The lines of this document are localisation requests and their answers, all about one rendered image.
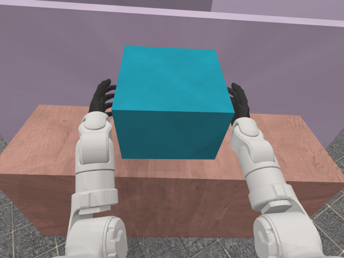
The robot right forearm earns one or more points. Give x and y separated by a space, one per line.
269 192

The robot right hand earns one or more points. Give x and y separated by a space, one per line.
239 102

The robot left hand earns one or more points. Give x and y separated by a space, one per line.
99 99

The pedestal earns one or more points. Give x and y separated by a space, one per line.
170 198

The right robot upper arm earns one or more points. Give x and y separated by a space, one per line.
287 235

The carton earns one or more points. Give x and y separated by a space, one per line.
170 103

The left robot upper arm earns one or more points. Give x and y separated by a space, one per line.
102 237

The robot left forearm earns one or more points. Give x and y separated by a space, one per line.
94 168

